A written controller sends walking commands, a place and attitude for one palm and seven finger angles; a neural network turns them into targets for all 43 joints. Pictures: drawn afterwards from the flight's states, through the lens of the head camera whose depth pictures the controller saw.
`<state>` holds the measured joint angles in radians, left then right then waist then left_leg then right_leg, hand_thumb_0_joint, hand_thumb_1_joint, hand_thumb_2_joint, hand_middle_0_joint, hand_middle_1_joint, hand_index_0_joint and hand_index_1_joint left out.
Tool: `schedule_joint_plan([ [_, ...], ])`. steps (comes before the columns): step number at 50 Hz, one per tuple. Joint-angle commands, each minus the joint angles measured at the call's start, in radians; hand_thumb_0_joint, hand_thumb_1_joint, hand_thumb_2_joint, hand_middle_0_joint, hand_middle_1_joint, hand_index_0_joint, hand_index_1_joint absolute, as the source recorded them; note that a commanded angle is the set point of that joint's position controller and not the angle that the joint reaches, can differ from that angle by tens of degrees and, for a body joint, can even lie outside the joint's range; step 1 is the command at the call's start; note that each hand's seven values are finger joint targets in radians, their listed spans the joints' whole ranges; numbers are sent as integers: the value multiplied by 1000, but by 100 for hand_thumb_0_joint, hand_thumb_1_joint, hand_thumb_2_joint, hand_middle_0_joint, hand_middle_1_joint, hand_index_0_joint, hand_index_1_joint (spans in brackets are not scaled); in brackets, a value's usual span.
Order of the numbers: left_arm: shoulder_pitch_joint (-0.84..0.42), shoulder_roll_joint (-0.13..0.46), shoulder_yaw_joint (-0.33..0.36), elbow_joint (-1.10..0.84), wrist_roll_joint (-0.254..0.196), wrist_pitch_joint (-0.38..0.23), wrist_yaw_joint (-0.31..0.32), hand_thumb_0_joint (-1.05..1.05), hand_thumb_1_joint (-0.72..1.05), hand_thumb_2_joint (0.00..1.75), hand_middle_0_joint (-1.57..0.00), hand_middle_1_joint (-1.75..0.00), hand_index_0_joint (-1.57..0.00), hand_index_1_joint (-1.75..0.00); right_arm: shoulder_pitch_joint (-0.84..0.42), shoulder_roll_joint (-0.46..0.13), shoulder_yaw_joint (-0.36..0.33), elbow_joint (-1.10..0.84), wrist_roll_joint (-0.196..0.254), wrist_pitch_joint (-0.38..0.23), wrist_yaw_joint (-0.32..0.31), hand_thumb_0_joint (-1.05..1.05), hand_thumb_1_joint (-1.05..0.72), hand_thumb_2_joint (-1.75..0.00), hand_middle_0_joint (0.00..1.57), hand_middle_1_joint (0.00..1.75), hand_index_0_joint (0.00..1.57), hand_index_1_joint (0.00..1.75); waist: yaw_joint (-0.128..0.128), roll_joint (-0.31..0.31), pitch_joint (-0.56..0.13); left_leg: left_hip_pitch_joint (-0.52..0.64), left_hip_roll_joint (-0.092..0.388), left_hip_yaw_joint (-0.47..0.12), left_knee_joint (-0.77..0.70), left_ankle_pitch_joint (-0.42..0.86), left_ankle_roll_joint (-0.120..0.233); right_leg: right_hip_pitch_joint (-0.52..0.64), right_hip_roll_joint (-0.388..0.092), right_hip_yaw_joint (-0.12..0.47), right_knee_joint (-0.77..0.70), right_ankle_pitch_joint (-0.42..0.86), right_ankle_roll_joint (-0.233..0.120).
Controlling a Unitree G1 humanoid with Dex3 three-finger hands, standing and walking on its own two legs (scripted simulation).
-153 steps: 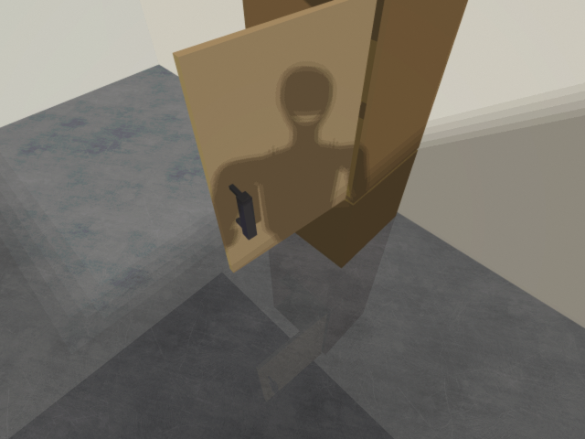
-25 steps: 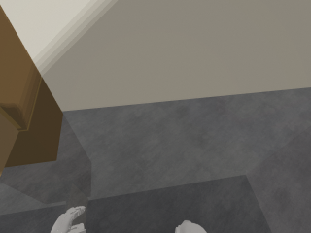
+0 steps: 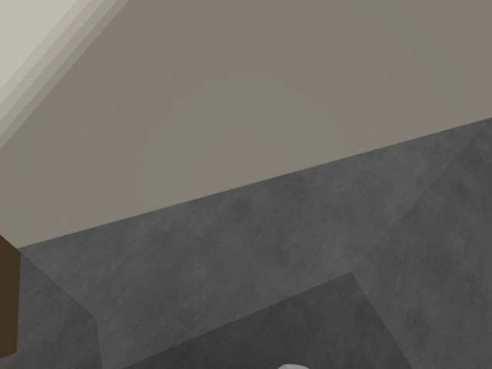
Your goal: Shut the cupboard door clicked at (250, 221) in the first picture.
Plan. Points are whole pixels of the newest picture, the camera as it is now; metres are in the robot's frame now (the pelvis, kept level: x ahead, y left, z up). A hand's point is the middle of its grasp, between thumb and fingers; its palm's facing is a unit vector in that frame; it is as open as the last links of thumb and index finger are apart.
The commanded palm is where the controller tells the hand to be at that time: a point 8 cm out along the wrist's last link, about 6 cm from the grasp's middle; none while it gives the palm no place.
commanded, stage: walk to a spot facing it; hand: left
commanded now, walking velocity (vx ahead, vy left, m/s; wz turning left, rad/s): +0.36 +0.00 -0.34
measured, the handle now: out of the picture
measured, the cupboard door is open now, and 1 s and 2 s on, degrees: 84 84 84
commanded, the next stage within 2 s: turn to face it in 0.48 s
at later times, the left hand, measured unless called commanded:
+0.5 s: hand (190, 297) +0.28 +0.12 -0.17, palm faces -0.08 -0.98 -0.17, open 7.2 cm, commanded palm none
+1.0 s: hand (216, 223) +0.45 +0.09 -0.16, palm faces +0.14 -0.97 -0.21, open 7.2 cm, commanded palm none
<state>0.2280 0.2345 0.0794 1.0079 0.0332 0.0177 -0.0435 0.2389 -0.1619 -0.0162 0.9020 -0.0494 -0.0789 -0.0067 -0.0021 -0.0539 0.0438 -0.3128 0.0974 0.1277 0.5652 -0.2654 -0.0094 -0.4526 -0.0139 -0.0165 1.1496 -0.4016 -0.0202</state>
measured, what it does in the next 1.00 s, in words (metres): walks ahead: right foot, then left foot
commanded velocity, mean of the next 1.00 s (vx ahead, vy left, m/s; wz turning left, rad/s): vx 0.18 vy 0.00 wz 0.18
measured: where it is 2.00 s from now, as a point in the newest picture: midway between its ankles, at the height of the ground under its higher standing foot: (280, 300)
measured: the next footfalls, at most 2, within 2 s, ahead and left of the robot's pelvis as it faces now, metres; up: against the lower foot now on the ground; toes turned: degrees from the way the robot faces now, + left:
right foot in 0.24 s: +0.20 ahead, -0.16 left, +0.00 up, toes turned -11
left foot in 0.56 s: +0.38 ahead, +0.07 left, +0.00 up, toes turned +2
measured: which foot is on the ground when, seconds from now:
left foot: down 0.00-0.24, up 0.26-0.54, down 0.56-0.80, up 0.82-1.00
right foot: up 0.00-0.22, down 0.24-0.56, up 0.58-0.78, down 0.80-1.00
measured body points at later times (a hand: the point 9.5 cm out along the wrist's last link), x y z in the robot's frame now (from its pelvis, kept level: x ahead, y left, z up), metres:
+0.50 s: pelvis +0.22 -0.06 +0.01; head +0.25 -0.05 +0.46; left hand +0.28 +0.17 -0.15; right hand +0.23 -0.31 -0.13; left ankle +0.29 +0.08 -0.71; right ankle +0.16 -0.15 -0.73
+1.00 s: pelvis +0.38 -0.11 +0.01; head +0.42 -0.10 +0.45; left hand +0.45 +0.14 -0.14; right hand +0.44 -0.36 -0.14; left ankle +0.36 +0.03 -0.69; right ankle +0.35 -0.20 -0.73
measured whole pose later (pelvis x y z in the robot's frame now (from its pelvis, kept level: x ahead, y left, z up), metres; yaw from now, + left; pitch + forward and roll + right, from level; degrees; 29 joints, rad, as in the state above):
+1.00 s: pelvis +0.38 -0.11 +0.01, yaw +6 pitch +1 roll +3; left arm 0.15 0.19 0.06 0.96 0.02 -0.02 0.02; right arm 0.22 -0.20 -0.05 1.02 -0.02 0.04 0.00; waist -0.02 -0.06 0.07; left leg -0.42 0.06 0.11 0.88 -0.47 -0.06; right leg -0.18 -0.12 -0.21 0.52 -0.34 -0.01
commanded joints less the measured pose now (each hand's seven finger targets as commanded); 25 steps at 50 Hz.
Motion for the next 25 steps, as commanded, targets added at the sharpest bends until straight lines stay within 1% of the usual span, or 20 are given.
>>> schedule_joint_plan([
  [1,-103,5,-5,-133,0,-40,-19,0,90,90,-20,-30,-20,-30,157,-180,-51,33,9,-10,-17,0,-90,-90,20,30,20,30,-29,241,-24,233,221,-159,-348,169,101,-207,-81,-5,-80,111,20],
  [2,-118,-2,-11,-136,-3,-41,-20,0,90,90,-20,-30,-20,-30,166,-182,-54,38,9,-9,-17,0,-90,-90,20,30,20,30,-35,244,-43,257,202,-98,-328,240,93,-169,-75,-33,-168,107,20],
  [3,-136,-7,-15,-138,-5,-37,-21,0,90,90,-20,-30,-20,-30,174,-187,-55,51,10,-6,-14,0,-90,-90,20,30,20,30,-39,249,-55,248,199,-56,-324,250,93,-128,-70,-51,-245,118,19],
  [5,-168,-6,-18,-145,-6,-37,-21,0,90,90,-20,-30,-20,-30,180,-192,-61,60,9,4,-8,0,-90,-90,20,30,20,30,-49,224,-42,226,207,-32,-324,194,98,-50,-50,-96,-386,117,18],
  [7,-173,3,-14,-141,-4,-40,-20,0,90,90,-20,-30,-20,-30,175,-195,-64,70,8,14,-3,0,-90,-90,20,30,20,30,-44,211,-21,184,214,-21,-314,118,94,38,-27,-125,-470,134,12],
  [8,-151,10,-8,-131,-3,-39,-19,0,90,90,-20,-30,-20,-30,161,-200,-63,72,8,18,-4,0,-90,-90,20,30,20,30,-25,197,-29,163,221,-11,-282,98,86,110,-24,-123,-518,160,7],
  [9,-100,26,-1,-110,-2,-40,-18,0,90,90,-20,-30,-20,-30,150,-201,-60,73,9,24,-2,0,-90,-90,20,30,20,30,3,159,-38,127,198,14,-218,84,68,213,-1,-145,-570,185,2],
  [10,2,64,10,-71,-1,-44,-10,0,90,90,-20,-30,-20,-30,138,-185,-55,73,15,26,0,0,-90,-90,20,30,20,30,55,79,-66,40,155,51,-71,105,42,388,10,-120,-612,173,-18],
  [11,155,147,32,-29,4,-55,3,0,90,90,-20,-30,-20,-30,108,-146,-45,56,29,24,8,0,-90,-90,20,30,20,30,132,-97,-123,-162,76,136,205,23,1,615,-149,107,-695,18,-88],
  [12,282,254,58,5,-6,-59,21,0,90,90,-20,-30,-20,-30,63,-92,-33,10,42,25,15,0,-90,-90,20,30,20,30,174,-329,-165,-368,-42,98,506,-370,-24,695,-400,525,-901,-65,-204],
  [13,257,247,55,8,-22,-55,34,0,90,90,-20,-30,-20,-30,1,-138,-46,4,35,28,14,0,-90,-90,20,30,20,30,163,-203,-93,-439,10,-56,638,-331,-8,630,-413,560,-958,-69,-241],
  [14,165,212,47,-9,-27,-51,36,0,90,90,-20,-30,-20,-30,0,-128,-53,7,33,25,18,0,-90,-90,20,30,20,30,111,-133,-14,-462,61,-84,646,-230,-13,529,-396,474,-965,-119,-247],
  [15,90,157,31,-33,-18,-54,42,0,90,90,-20,-30,-20,-30,11,-128,-53,29,30,28,12,0,-90,-90,20,30,20,30,64,-134,-15,-392,79,-104,612,-179,-22,412,-344,390,-956,-65,-204],
  [16,38,119,19,-46,-16,-62,45,0,90,90,-20,-30,-20,-30,31,-125,-53,54,24,36,10,0,-90,-90,20,30,20,30,30,-158,-9,-320,94,-111,557,-149,-32,332,-320,299,-958,33,-182],
  [17,9,97,14,-49,-11,-67,50,0,90,90,-20,-30,-20,-30,46,-109,-55,71,20,44,12,0,-90,-90,20,30,20,30,8,-139,-1,-243,99,-105,500,-132,-32,266,-302,226,-961,101,-175],
  [19,2,96,13,-41,-8,-82,46,0,90,90,-20,-30,-20,-30,59,-69,-45,77,20,49,20,0,-90,-90,20,30,20,30,-14,-45,0,-163,78,-76,339,-98,-38,214,-275,164,-958,198,-175],
  [20,9,107,14,-30,-10,-84,42,0,90,90,-20,-30,-20,-30,48,-56,-42,77,20,48,25,0,-90,-90,20,30,20,30,-12,-14,-1,-126,64,-54,251,-63,-43,210,-259,140,-951,206,-172],
  [22,36,114,16,-6,-11,-89,38,0,90,90,-20,-30,-20,-30,29,-37,-41,73,21,39,30,0,-90,-90,20,30,20,30,-5,0,-6,-77,21,-18,126,1,-46,242,-236,122,-928,224,-161],
  [24,43,114,19,8,-17,-89,35,0,90,90,-20,-30,-20,-30,43,-48,-39,77,19,28,27,0,-90,-90,20,30,20,30,-14,-3,-19,-11,-13,19,1,88,-45,272,-202,89,-874,242,-134],
  [25,39,109,17,14,-21,-86,35,0,90,90,-20,-30,-20,-30,73,-64,-42,88,18,20,22,0,-90,-90,20,30,20,30,-30,5,-36,63,-23,29,-70,126,-40,271,-183,71,-816,269,-115],
])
